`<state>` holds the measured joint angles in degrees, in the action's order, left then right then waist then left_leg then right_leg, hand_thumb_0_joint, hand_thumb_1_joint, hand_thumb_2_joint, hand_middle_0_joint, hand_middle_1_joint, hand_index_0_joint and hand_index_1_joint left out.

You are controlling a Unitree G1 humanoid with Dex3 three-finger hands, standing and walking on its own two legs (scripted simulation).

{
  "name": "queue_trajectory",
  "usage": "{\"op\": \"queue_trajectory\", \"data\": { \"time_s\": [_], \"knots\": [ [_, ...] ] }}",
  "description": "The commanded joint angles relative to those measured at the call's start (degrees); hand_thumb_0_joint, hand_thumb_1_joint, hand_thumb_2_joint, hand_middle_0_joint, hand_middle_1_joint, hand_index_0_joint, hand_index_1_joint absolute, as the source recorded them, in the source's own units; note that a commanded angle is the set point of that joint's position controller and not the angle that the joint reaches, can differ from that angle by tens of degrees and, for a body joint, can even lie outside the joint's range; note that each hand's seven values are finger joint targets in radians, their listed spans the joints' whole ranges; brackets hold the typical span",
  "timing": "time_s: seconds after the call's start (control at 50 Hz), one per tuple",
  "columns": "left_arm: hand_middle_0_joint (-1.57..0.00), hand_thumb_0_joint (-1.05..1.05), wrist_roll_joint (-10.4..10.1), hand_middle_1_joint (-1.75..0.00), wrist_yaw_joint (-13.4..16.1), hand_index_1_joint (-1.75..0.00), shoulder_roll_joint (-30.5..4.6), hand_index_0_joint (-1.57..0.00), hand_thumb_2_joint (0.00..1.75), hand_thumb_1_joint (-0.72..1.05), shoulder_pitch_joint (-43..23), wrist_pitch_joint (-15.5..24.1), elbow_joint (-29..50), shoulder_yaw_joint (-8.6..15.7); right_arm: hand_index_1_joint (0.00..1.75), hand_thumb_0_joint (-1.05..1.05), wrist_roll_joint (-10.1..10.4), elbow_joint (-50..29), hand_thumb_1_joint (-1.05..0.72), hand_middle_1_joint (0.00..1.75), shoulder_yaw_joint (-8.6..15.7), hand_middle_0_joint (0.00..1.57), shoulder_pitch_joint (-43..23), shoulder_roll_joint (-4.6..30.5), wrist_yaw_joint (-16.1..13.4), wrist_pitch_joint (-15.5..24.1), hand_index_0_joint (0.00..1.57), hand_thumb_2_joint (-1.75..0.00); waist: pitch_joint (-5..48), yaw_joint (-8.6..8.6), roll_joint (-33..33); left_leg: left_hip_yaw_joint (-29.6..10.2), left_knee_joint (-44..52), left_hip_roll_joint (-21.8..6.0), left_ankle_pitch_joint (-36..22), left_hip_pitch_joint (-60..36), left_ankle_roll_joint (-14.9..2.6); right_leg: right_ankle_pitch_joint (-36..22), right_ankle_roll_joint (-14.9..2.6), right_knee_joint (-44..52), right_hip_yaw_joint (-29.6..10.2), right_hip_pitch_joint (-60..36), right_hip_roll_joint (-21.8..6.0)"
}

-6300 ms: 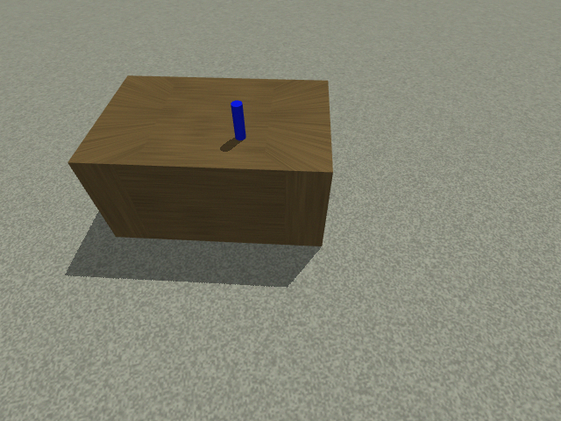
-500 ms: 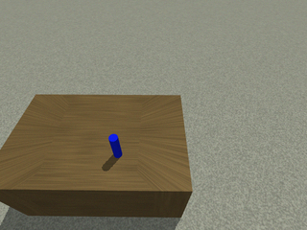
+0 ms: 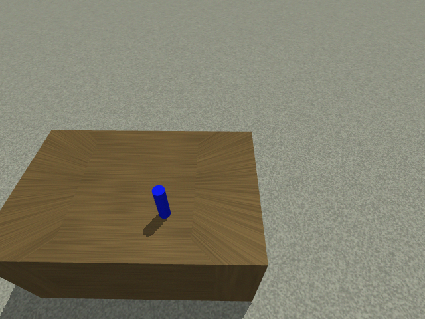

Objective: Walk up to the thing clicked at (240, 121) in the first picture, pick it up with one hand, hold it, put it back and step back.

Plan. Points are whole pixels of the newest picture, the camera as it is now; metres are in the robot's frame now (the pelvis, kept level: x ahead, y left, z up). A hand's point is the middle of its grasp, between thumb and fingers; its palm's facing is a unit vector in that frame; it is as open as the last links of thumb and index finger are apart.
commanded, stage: go down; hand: left
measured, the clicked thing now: (161, 202) +0.51 +0.19 -0.26
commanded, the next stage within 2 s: none
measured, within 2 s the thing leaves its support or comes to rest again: neither
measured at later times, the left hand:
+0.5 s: hand out of the picture +0.14 +0.25 -0.15, palm faces +0.04 -0.95 -0.32, open 14.9 cm
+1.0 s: hand (93, 317) +0.16 +0.27 -0.14, palm faces +0.07 -0.94 -0.32, open 17.4 cm
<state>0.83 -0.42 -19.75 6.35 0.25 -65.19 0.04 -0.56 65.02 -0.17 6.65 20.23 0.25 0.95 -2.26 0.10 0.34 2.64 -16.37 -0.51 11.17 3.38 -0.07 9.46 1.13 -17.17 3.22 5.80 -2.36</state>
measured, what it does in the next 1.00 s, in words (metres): stands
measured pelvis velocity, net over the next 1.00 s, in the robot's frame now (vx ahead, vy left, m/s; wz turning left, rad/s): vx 0.01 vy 0.00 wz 0.01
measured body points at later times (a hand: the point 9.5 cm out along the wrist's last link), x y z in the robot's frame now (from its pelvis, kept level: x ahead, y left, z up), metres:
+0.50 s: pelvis -0.01 +0.00 -0.02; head +0.04 -0.01 +0.42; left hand +0.14 +0.30 -0.13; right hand +0.14 -0.29 -0.12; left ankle -0.02 +0.11 -0.75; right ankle +0.00 -0.13 -0.75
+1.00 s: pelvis +0.01 +0.00 -0.03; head +0.05 +0.01 +0.41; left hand +0.15 +0.32 -0.12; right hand +0.16 -0.27 -0.11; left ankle -0.02 +0.11 -0.75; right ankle +0.00 -0.13 -0.75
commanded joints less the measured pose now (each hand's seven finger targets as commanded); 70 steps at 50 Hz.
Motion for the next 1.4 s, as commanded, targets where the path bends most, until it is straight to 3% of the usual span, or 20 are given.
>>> {"op": "queue_trajectory", "data": {
  "time_s": [0.0, 0.04, 0.06, 0.08, 0.1, 0.12, 0.14, 0.18, 0.22, 0.28, 0.3, 0.34, 0.42, 0.5, 0.58, 0.66, 0.78, 1.12, 1.16, 1.38],
  "knots": [
    [-0.20, 0.00, -0.1, -0.30, 0.9, -0.30, -12.2, -0.20, 0.90, 0.90, -2.2, 1.4, 3.4, 2.0, 0.30, 0.00, 0.0, -3.3, -0.90, 0.30, 2.2, 0.20, -2.0, 12.2, -0.8, 1.0, 0.20, -0.90, 3.9, 0.00, 0.0, -6.2, 2.2, -8.1, -11.2, 1.5, -1.05, -9.6, -2.05, 1.8, -5.8, -2.2, -6.7],
    [-0.13, 0.00, -0.2, -0.22, 1.0, -0.22, -12.3, -0.16, 0.82, 0.82, -2.2, 1.5, 3.3, 2.1, 0.22, 0.00, 0.0, -3.4, -0.82, 0.22, 2.1, 0.12, -2.0, 12.0, -0.8, 1.0, 0.12, -0.82, 3.3, -0.17, -0.7, -6.3, 2.4, -7.9, -10.5, 1.6, -0.97, -9.4, -1.86, 2.0, -5.9, -2.1, -6.7],
    [-0.05, 0.00, -5.1, -0.14, 1.5, -0.14, -1.2, -0.08, 0.74, 0.74, -22.3, 5.9, 23.4, 0.5, 0.14, 0.00, 6.0, -23.5, -0.74, 0.14, 0.2, 0.04, -22.1, 1.4, -1.7, 7.4, 0.05, -0.74, 2.7, -2.08, 0.1, -0.8, -3.6, 0.2, -5.6, 9.6, 0.08, -4.4, -1.86, -3.3, -0.2, 6.5, 1.8],
    [-0.01, 0.00, -5.1, -0.06, 2.4, -0.06, -6.1, 0.00, 0.66, 0.66, -22.7, 5.6, 24.7, 2.0, 0.06, 0.00, 5.4, -26.3, -0.66, 0.06, 0.7, 0.04, -17.8, 4.8, -2.4, 8.8, 0.05, -0.66, 4.6, -2.26, 0.3, -0.8, -3.8, 0.3, -3.3, 7.6, 0.05, -2.7, -1.70, -2.7, -0.7, 4.6, 1.3],
    [-0.02, 0.00, -4.8, 0.00, 2.9, -0.02, -9.3, 0.00, 0.58, 0.58, -14.4, 3.6, 17.3, 2.4, 0.05, 0.00, 5.6, -19.9, -0.58, 0.05, 3.2, 0.04, -12.1, 9.6, -3.2, 8.2, 0.05, -0.58, 1.7, -1.47, 0.9, -0.9, -3.6, -0.1, -0.2, 9.9, 0.42, 0.2, -2.06, -3.4, -0.3, 6.0, 1.8],
    [-0.02, 0.00, -4.2, 0.00, 3.0, -0.02, -14.3, 0.00, 0.50, 0.50, -9.7, 0.9, 11.7, 5.7, 0.05, 0.00, 5.5, -14.8, -0.50, 0.05, 6.0, 0.04, -8.7, 12.5, -3.9, 7.0, 0.05, -0.50, 1.9, -0.96, 0.4, -0.8, -6.6, 0.3, -1.0, 13.3, 0.48, -0.3, -2.14, -5.5, -0.2, 8.1, 1.9],
    [-0.03, 0.00, -3.7, 0.00, 2.8, -0.02, -15.3, -0.01, 0.42, 0.42, -12.5, -0.2, 11.8, 6.8, 0.05, 0.00, 5.3, -15.9, -0.42, 0.05, 7.6, 0.04, -9.3, 13.3, -4.1, 7.0, 0.05, -0.42, 5.0, -0.90, -0.5, -1.2, -9.5, 0.0, -2.9, 14.7, 0.39, -2.3, -2.17, -8.0, -0.5, 9.3, 2.1],
    [-0.04, 0.00, -2.7, -0.01, 2.2, -0.02, -12.4, -0.03, 0.26, 0.27, -13.2, -1.4, 13.2, 6.9, 0.05, 0.00, 4.1, -18.4, -0.26, 0.05, 7.2, 0.05, -10.8, 9.5, -3.8, 7.7, 0.05, -0.26, 15.2, -0.11, 0.6, -1.8, -12.8, 0.1, -5.8, 14.2, 0.23, -5.8, -2.09, -11.8, -0.8, 7.2, 2.0],
    [-0.04, 0.00, -0.9, 0.00, 0.9, -0.02, -13.9, -0.03, 0.20, 0.19, -1.6, -4.7, 12.7, 10.5, 0.05, 0.00, 2.9, -19.2, -0.10, 0.05, 11.8, 0.05, 4.9, 10.7, -3.2, 6.8, 0.05, -0.19, 19.6, -1.36, 0.0, -1.3, -14.4, 0.8, -9.5, 13.9, -0.14, -9.6, -2.09, -13.1, -0.7, 6.9, 2.2],
    [-0.05, 0.00, -0.6, 0.00, -0.5, -0.01, -13.2, -0.05, 0.13, 0.06, -4.1, -8.8, 21.4, 9.7, 0.05, 0.00, 3.4, -27.7, 0.11, 0.05, 10.7, 0.05, 0.7, 9.7, -2.7, 6.3, 0.05, -0.15, 18.8, -1.29, -0.2, -1.1, -12.2, 1.2, -12.3, 12.1, 0.12, -11.2, -1.94, -10.9, -0.5, 6.2, 2.2],
    [-0.06, 0.00, -0.6, -0.01, -1.0, -0.01, -12.8, -0.06, 0.12, 0.00, -0.3, -10.7, 19.7, 9.8, 0.05, 0.00, 3.7, -23.7, 0.15, 0.05, 9.5, 0.05, 4.5, 7.1, -2.1, 5.0, 0.05, -0.14, 14.7, -0.25, 1.4, -1.1, -11.6, 1.3, -10.4, 13.8, 0.09, -8.6, -2.20, -10.4, -0.1, 8.1, 2.4],
    [-0.07, 0.00, -0.5, -0.02, -2.0, -0.02, -10.9, -0.06, 0.10, -0.10, -4.7, -12.8, 24.5, 8.5, 0.05, 0.00, 3.7, -29.3, 0.24, 0.05, 7.5, 0.05, 0.6, 4.7, -1.4, 4.4, 0.05, -0.12, 13.9, -0.60, -0.3, -1.0, -12.7, 1.5, -7.1, 16.3, -0.45, -5.8, -2.05, -10.8, -0.1, 10.2, 2.2],
    [-0.07, 0.00, -0.4, -0.03, -1.8, -0.04, -12.1, -0.06, 0.07, -0.37, -7.8, -13.6, 29.4, 10.0, 0.05, 0.00, 3.2, -33.6, 0.37, 0.05, 9.0, 0.05, -2.0, 6.5, -1.7, 5.4, 0.05, -0.08, 13.0, -0.90, -0.4, -1.4, -15.0, 0.8, -0.7, 19.6, -0.54, 0.5, -1.98, -13.2, -0.3, 13.7, 2.2],
    [-0.08, 0.00, -0.1, -0.04, -1.3, -0.05, -13.5, -0.07, 0.05, -0.50, -5.5, -13.5, 33.8, 11.6, 0.05, 0.00, 2.7, -36.1, 0.44, 0.05, 9.8, 0.05, -1.4, 7.3, -2.8, 6.5, 0.05, -0.07, 15.8, -1.09, 0.3, -2.0, -15.9, 0.5, -2.5, 18.8, -0.54, -1.2, -1.93, -14.4, -0.5, 12.6, 2.0],
    [-0.09, 0.00, -0.3, -0.03, -1.1, -0.04, -11.2, -0.07, 0.03, -0.53, -4.4, -13.2, 36.4, 11.1, 0.05, 0.00, 2.2, -35.7, 0.46, 0.05, 9.3, 0.05, -1.0, 5.5, -4.1, 8.0, 0.05, -0.06, 17.5, -1.51, 1.0, -2.1, -18.4, 0.4, -7.6, 18.0, -0.39, -6.3, -1.77, -16.7, -0.7, 12.8, 1.8],
    [-0.09, 0.00, -0.4, -0.03, -0.9, -0.04, -12.9, -0.08, 0.02, -0.53, -0.1, -14.3, 38.0, 13.0, 0.05, 0.00, 2.0, -35.8, 0.47, 0.05, 9.5, 0.05, 0.9, 5.1, -4.5, 8.5, 0.05, -0.06, 16.7, -0.87, 1.5, -2.3, -18.2, 0.4, -7.0, 18.6, -0.19, -5.2, -1.88, -16.8, -0.2, 12.6, 2.0],
    [-0.10, 0.00, -0.5, -0.04, -2.5, -0.05, -11.6, -0.09, 0.00, -0.59, -0.1, -16.7, 41.3, 11.4, 0.05, 0.00, 2.2, -37.0, 0.51, 0.05, 9.7, 0.05, 4.8, 5.0, -4.1, 8.2, 0.05, -0.04, 14.8, -2.07, 2.0, -2.7, -18.7, 0.0, -9.1, 19.0, 0.31, -6.1, -2.09, -17.6, 0.4, 14.6, 2.4],
    [-0.09, 0.00, -0.7, -0.04, -3.5, -0.05, -13.6, -0.08, 0.03, -0.60, 6.1, -18.2, 47.2, 15.7, 0.05, 0.00, 2.0, -43.0, 0.54, 0.05, 9.4, 0.05, 8.2, 3.4, -4.2, 8.8, 0.05, -0.04, 17.7, -0.70, 2.9, -3.4, -22.3, -0.2, -14.1, 19.7, 0.58, -9.3, -2.06, -21.1, 0.5, 14.8, 2.0],
    [-0.09, 0.00, -0.8, -0.04, -4.0, -0.05, -12.1, -0.08, 0.03, -0.59, 5.1, -18.4, 48.5, 14.2, 0.05, 0.00, 2.1, -45.0, 0.54, 0.05, 9.5, 0.05, 8.0, 3.7, -4.1, 8.8, 0.05, -0.04, 17.3, -1.30, 2.9, -3.4, -22.1, -0.4, -13.1, 20.1, 0.68, -7.9, -2.15, -21.3, 0.5, 15.6, 2.2],
    [-0.09, 0.00, -1.3, -0.06, -5.4, -0.06, -14.6, -0.08, 0.04, -0.61, 6.1, -18.8, 51.1, 17.1, 0.05, 0.00, 2.3, -49.3, 0.56, 0.05, 7.8, 0.05, 10.4, 1.6, -4.6, 8.9, 0.05, -0.04, 14.6, -1.13, 2.4, -2.7, -23.0, 0.6, -4.3, 23.4, -0.23, -2.2, -1.78, -21.1, 0.1, 18.2, 1.7]
  ]
}}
